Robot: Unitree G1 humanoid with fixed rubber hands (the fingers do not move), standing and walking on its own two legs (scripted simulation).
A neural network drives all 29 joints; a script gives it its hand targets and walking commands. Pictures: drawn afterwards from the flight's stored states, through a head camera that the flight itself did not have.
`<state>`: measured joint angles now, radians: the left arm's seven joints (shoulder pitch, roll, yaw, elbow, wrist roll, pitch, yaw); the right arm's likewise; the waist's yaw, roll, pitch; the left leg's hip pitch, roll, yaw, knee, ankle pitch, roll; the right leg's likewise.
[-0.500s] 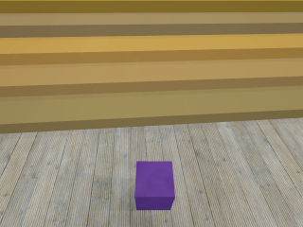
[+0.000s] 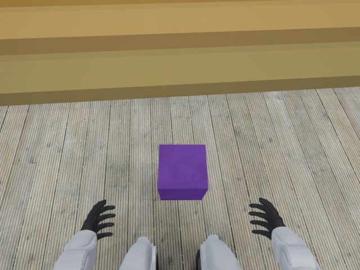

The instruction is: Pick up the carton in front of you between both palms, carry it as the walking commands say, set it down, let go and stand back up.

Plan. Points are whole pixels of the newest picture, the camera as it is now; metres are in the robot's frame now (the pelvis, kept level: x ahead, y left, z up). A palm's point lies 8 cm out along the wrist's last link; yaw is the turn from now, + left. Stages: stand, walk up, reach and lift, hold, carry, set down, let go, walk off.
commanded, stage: reach and lift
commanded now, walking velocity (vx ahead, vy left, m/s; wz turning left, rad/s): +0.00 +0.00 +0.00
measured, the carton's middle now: (181, 174) +0.49 -0.03 -0.58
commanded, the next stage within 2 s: none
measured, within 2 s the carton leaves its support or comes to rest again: neither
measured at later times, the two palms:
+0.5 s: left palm (117, 152) +0.42 +0.17 -0.13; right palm (252, 153) +0.42 -0.21 -0.13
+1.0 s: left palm (129, 141) +0.50 +0.17 -0.23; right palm (239, 142) +0.50 -0.21 -0.23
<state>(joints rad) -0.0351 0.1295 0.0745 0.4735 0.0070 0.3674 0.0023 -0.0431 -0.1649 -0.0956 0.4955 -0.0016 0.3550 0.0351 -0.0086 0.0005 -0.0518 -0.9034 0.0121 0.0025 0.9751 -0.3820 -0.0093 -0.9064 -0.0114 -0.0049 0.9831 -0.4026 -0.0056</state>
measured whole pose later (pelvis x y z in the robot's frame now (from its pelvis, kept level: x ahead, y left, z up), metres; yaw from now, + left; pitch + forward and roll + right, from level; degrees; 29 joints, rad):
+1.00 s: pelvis -0.02 +0.00 -0.09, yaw +0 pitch +54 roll +1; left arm -1.21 0.18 0.43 0.92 0.13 0.11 0.05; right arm -1.22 -0.24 -0.45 0.96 -0.13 0.09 0.02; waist -0.02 0.01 -0.09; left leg -1.77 -0.03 -0.04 1.22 -0.38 -0.03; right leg -1.78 0.02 0.04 1.22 -0.38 0.02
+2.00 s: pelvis -0.08 +0.00 -0.34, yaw +0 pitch +37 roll +1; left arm -1.54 0.33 0.10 1.14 -0.19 0.08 0.13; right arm -1.55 -0.41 -0.09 1.19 0.21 0.06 -0.08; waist -0.02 0.01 0.40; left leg -2.25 -0.06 -0.04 2.21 -0.61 -0.06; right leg -2.26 0.03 0.04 2.22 -0.60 0.03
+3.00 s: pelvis -0.09 +0.00 -0.24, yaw -1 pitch +43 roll +1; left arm -1.20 0.02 0.55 0.78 0.26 0.36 0.07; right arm -1.21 -0.08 -0.50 0.82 -0.26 0.38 -0.03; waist -0.01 0.02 -0.09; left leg -2.07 -0.12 -0.09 1.81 -0.49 -0.08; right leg -2.09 0.11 0.10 1.81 -0.47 0.07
